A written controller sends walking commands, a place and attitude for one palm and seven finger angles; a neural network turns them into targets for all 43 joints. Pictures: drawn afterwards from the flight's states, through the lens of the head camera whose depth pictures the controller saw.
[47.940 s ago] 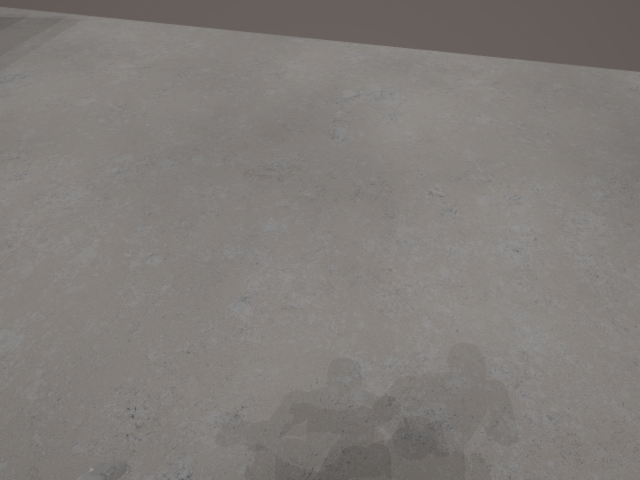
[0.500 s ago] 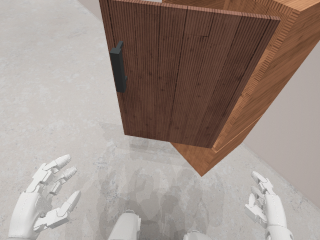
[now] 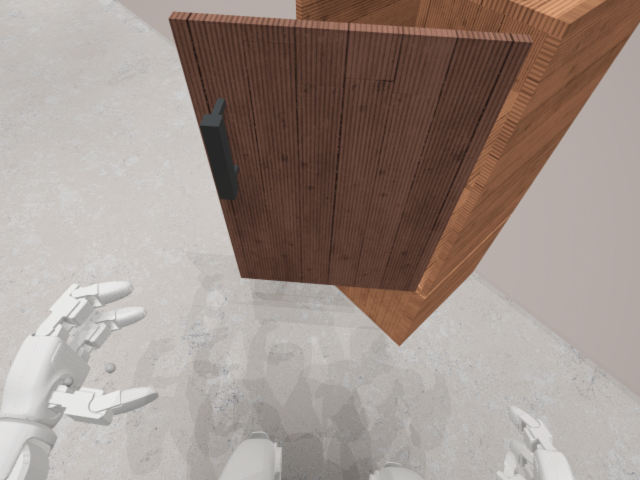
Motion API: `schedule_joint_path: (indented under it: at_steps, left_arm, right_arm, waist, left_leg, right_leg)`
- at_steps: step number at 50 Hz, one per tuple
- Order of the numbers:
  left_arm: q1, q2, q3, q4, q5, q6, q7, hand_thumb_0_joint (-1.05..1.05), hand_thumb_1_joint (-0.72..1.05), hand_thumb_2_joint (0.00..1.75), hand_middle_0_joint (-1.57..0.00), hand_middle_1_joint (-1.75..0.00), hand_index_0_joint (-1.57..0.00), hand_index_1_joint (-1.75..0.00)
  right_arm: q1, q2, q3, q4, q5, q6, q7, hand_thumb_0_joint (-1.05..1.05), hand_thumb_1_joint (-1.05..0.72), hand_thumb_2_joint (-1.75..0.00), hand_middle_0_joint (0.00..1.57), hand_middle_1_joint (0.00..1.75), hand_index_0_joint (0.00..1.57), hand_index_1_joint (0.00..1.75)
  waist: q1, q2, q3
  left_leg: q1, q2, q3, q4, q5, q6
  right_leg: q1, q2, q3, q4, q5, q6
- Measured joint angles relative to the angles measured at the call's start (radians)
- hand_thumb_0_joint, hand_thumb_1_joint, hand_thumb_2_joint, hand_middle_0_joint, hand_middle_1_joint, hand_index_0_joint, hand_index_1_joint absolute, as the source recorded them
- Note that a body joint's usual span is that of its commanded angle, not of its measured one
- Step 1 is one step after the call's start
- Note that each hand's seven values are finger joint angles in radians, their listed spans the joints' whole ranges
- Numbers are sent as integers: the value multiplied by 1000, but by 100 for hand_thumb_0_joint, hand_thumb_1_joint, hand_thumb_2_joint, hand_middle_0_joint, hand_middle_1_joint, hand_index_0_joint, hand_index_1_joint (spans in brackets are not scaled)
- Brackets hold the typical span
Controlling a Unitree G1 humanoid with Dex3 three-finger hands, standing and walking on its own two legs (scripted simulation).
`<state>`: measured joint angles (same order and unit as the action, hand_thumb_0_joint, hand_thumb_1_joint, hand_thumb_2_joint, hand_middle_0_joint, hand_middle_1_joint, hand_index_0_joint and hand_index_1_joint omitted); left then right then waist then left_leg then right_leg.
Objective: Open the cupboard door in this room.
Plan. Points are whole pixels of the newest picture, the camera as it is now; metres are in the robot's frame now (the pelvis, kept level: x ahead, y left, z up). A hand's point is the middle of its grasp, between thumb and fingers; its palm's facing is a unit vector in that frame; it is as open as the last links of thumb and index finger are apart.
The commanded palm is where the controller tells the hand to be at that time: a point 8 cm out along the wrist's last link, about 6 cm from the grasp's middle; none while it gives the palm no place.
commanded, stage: raise the hand with hooked fingers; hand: left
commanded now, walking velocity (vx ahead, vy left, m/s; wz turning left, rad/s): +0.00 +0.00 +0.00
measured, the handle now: (224, 150) +0.54 +0.18 +0.08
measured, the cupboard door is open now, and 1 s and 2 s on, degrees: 43 43 43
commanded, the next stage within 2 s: move the hooked fingers beside the handle in 1.10 s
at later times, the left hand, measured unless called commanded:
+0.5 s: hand (66, 311) +0.27 +0.29 +0.09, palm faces +0.01 -1.00 -0.05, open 13.9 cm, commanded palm +0.25 +0.34 +0.10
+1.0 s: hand (83, 288) +0.29 +0.28 +0.10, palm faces +0.01 -1.00 -0.04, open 14.0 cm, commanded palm +0.27 +0.32 +0.10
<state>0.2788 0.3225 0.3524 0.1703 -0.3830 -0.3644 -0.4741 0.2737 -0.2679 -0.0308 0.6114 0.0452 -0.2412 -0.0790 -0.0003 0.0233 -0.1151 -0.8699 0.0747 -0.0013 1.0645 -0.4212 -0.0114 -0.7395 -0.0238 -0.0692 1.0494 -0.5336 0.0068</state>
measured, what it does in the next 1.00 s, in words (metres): stands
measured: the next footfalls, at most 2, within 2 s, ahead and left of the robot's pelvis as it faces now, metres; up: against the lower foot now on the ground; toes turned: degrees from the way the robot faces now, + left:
none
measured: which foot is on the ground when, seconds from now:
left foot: down 0.00-1.00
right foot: down 0.00-1.00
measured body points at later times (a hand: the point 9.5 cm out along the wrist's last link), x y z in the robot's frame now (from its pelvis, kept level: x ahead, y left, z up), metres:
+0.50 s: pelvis +0.00 +0.02 +0.02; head +0.05 +0.03 +0.47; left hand +0.26 +0.34 +0.10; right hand +0.18 -0.22 -0.05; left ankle +0.05 +0.13 -0.66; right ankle -0.01 -0.13 -0.66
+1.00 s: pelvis +0.01 +0.00 +0.03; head +0.06 +0.01 +0.47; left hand +0.29 +0.33 +0.10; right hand +0.16 -0.26 -0.05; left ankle +0.06 +0.13 -0.66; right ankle -0.01 -0.13 -0.66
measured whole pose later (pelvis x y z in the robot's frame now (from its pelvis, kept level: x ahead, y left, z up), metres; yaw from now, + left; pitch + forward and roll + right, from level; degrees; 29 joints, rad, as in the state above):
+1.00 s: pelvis +0.01 +0.00 +0.03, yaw +0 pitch +10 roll -2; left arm 0.00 0.42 0.44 0.38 -0.37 -0.26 -0.53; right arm 0.29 -0.28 0.01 0.58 0.05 -0.20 -0.09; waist -0.01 0.02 -0.08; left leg -0.72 0.07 0.01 0.91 -0.37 -0.01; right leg -0.58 -0.02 -0.06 0.88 -0.47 0.01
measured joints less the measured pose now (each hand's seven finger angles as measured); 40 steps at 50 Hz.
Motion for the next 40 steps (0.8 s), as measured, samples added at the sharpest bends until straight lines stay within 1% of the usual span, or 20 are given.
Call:
schedule_joint_path:
  at_steps: [4, 8, 14, 18, 25, 33, 40]
  left_arm:
    - [-27, 13, 1, -1, 4, 8, 9, 0, -16, 44, -28, -98, -28, -98]
    - [-55, 29, 6, -3, 10, 30, 19, 0, -26, 40, -29, -104, -29, -104]
    - [-108, 55, 12, 25, 18, 77, 16, -1, -39, 35, -30, -113, -29, -113]
    - [-157, 68, 25, 67, 21, 104, 5, -1, -45, 32, -30, -116, -30, -116]
    - [-228, 92, 52, 120, 22, 123, -23, -1, -49, 30, -30, -119, -30, -119]
    - [-309, 126, 85, 211, 15, 141, -57, -1, -50, 30, -30, -120, -30, -120]
    - [-296, 120, 91, 221, 5, 130, -73, -1, -50, 30, -30, -120, -30, -120]
  right_arm:
    - [-7, -3, 8, -17, 3, -6, -1, 2, -90, -90, 20, 30, 20, 30]
    - [-14, 4, 24, -38, 4, -6, 3, 2, -90, -90, 20, 30, 20, 30]
    - [-22, 16, 55, -63, 4, 0, 6, 2, -90, -90, 20, 30, 20, 30]
    - [-22, 20, 70, -67, 3, 8, 3, 1, -90, -90, 20, 30, 20, 30]
    - [-14, 16, 78, -52, 3, 17, -5, 1, -90, -90, 21, 30, 21, 30]
    - [6, -4, 68, -36, 6, 32, -12, 2, -90, -90, 20, 30, 21, 30]
    - [21, -16, 49, -39, 6, 37, -3, 2, -90, -90, 20, 30, 20, 30]
  waist:
    - [-4, -11, 9]
    - [-5, -14, 12]
    - [2, -9, 15]
    - [8, -6, 19]
    - [11, -2, 29]
    - [1, -1, 33]
    - [-10, -5, 28]
  left_leg:
    - [21, -3, 0, -15, 6, 7]
    - [45, -6, -2, -34, 13, 12]
    - [79, -12, -1, -64, 24, 19]
    - [93, -16, 1, -81, 31, 22]
    - [119, -17, 5, -107, 39, 23]
    - [143, -16, 7, -136, 47, 18]
    - [152, -10, 17, -154, 50, 14]
  right_leg:
    - [26, -2, -1, -25, 12, 6]
    - [57, -3, -4, -56, 26, 11]
    - [96, -7, -5, -97, 43, 18]
    - [111, -10, -5, -115, 52, 20]
    - [136, -10, -2, -141, 61, 21]
    - [155, -8, 0, -168, 69, 18]
    - [154, -3, 9, -177, 71, 14]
